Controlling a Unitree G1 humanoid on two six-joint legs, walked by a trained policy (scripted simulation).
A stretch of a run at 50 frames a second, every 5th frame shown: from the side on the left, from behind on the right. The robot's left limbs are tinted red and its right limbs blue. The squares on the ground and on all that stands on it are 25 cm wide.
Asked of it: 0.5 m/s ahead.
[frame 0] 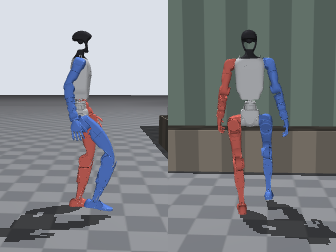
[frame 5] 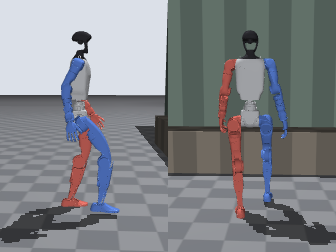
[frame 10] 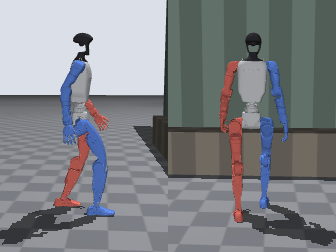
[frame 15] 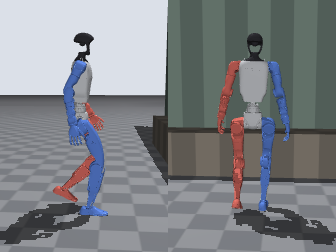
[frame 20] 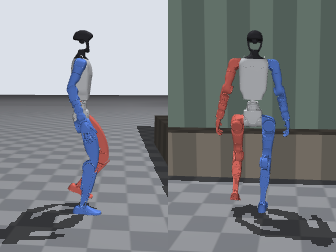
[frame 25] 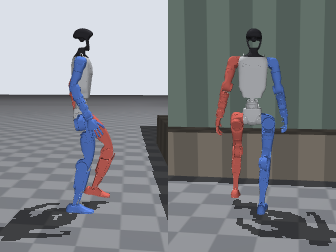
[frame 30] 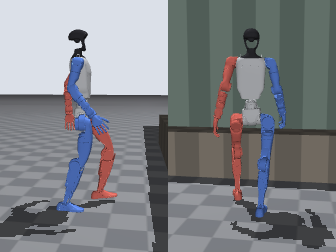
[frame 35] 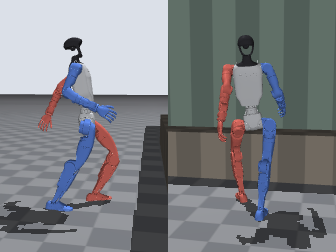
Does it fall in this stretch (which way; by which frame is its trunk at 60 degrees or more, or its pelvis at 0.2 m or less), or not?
no
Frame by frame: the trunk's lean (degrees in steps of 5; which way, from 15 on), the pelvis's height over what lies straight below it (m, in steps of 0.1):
0: 0, 0.8
5: 0, 0.8
10: 5, 0.8
15: 5, 0.8
20: 5, 0.8
25: 0, 0.8
30: 5, 0.8
35: 15 backward, 0.7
